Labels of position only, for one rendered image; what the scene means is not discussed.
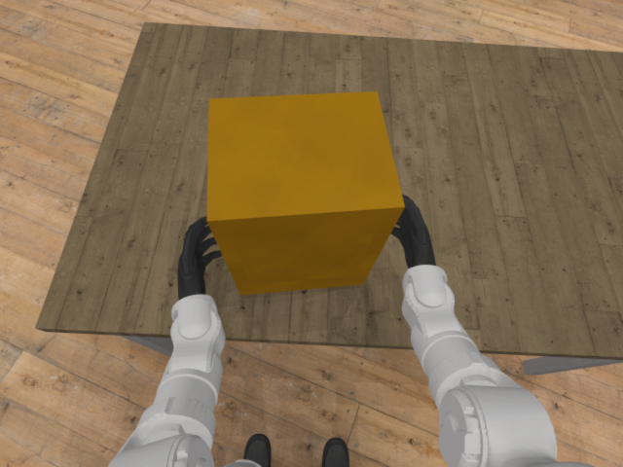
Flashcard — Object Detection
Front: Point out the left robot upper arm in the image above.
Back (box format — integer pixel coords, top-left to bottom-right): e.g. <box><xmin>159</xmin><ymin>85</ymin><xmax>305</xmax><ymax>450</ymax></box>
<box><xmin>108</xmin><ymin>433</ymin><xmax>215</xmax><ymax>467</ymax></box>

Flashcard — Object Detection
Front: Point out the robot foot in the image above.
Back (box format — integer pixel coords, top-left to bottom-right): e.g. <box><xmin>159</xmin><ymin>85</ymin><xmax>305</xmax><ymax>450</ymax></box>
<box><xmin>244</xmin><ymin>434</ymin><xmax>272</xmax><ymax>467</ymax></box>
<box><xmin>322</xmin><ymin>438</ymin><xmax>349</xmax><ymax>467</ymax></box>

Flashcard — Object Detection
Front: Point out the right robot upper arm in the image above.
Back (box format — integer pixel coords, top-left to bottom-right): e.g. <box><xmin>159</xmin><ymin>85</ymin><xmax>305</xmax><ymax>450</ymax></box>
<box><xmin>438</xmin><ymin>385</ymin><xmax>595</xmax><ymax>467</ymax></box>

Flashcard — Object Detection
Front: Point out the table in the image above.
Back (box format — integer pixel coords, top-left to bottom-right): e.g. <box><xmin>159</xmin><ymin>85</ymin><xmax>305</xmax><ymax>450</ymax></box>
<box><xmin>35</xmin><ymin>22</ymin><xmax>623</xmax><ymax>376</ymax></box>

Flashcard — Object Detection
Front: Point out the robot right forearm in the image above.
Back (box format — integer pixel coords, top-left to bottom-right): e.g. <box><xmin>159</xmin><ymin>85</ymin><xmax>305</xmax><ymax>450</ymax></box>
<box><xmin>402</xmin><ymin>265</ymin><xmax>557</xmax><ymax>458</ymax></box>

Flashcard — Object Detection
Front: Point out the left robot foot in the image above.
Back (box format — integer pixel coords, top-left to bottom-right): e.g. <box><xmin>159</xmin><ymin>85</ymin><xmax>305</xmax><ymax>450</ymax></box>
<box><xmin>244</xmin><ymin>434</ymin><xmax>272</xmax><ymax>467</ymax></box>

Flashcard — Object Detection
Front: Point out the right robot foot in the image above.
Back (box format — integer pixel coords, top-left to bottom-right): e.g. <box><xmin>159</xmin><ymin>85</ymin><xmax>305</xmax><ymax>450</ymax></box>
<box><xmin>322</xmin><ymin>438</ymin><xmax>349</xmax><ymax>467</ymax></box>

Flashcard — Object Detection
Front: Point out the right robot hand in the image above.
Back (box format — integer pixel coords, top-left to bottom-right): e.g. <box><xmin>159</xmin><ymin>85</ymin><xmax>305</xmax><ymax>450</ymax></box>
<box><xmin>391</xmin><ymin>195</ymin><xmax>436</xmax><ymax>269</ymax></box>

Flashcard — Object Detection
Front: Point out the robot left forearm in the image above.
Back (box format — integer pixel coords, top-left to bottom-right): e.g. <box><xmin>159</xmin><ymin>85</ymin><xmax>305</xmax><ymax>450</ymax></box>
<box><xmin>116</xmin><ymin>294</ymin><xmax>226</xmax><ymax>455</ymax></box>

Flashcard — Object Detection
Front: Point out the left robot hand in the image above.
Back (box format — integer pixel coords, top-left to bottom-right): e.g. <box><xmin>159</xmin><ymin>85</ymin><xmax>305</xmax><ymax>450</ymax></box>
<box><xmin>177</xmin><ymin>216</ymin><xmax>222</xmax><ymax>300</ymax></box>

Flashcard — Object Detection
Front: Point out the carton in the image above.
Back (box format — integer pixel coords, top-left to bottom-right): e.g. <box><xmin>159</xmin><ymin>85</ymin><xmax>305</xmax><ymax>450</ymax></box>
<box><xmin>206</xmin><ymin>91</ymin><xmax>405</xmax><ymax>295</ymax></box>

